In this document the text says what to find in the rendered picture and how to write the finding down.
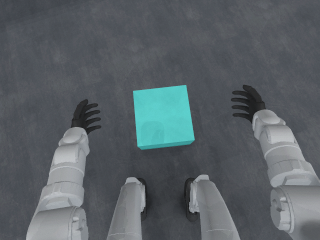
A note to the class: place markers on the left robot forearm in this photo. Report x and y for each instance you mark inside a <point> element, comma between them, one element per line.
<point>65,182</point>

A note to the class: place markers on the robot left upper arm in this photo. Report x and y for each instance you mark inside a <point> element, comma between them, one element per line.
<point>66,223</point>

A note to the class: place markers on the left robot shin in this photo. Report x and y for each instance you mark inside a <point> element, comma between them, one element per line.
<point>130,180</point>

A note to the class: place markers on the right robot forearm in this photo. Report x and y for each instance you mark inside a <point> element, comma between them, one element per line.
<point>284,158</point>

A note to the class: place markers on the left robot hand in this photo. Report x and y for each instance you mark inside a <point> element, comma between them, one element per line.
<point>80,116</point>

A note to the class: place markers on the carton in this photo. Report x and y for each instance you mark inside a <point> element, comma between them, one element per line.
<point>163,117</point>

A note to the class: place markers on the left robot thigh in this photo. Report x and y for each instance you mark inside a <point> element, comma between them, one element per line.
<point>126,220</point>

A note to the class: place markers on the right robot hand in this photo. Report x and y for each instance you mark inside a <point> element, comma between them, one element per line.
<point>254,102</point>

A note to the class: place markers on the robot right upper arm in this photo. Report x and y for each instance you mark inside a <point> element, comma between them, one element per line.
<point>295,209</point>

